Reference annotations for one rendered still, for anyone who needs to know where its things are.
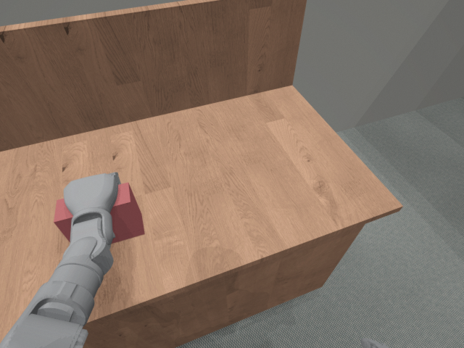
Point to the robot left upper arm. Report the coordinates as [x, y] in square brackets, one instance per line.
[42, 332]

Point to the left robot hand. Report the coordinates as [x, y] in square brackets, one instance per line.
[96, 191]

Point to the left robot forearm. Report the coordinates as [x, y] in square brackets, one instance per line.
[69, 293]

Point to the sponge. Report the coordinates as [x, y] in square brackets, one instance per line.
[127, 219]

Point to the table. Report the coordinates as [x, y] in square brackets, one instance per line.
[248, 197]

